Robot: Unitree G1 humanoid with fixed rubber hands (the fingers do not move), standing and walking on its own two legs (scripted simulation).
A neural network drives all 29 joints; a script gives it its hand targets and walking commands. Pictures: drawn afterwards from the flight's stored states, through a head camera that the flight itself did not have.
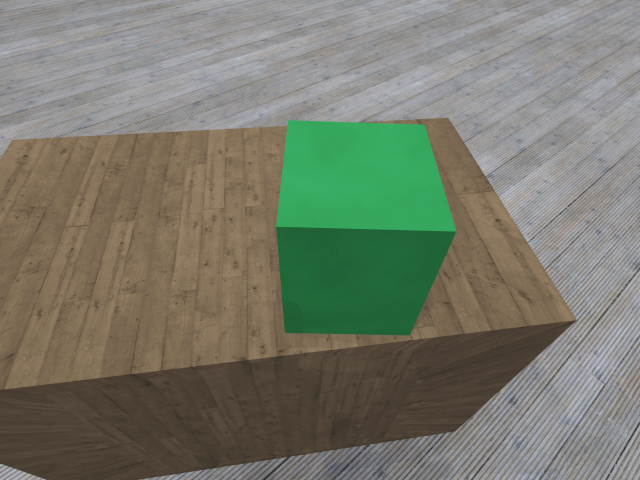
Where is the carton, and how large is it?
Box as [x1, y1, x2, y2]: [276, 120, 455, 334]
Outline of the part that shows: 288,120 276,224 285,332 409,334 455,233 455,228 424,125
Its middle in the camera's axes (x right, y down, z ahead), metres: +0.05 -0.01 +0.59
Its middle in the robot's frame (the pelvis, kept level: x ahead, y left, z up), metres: +0.45 -0.05 +0.03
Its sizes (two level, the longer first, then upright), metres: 0.210 0.200 0.250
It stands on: a pedestal, 0.69 m high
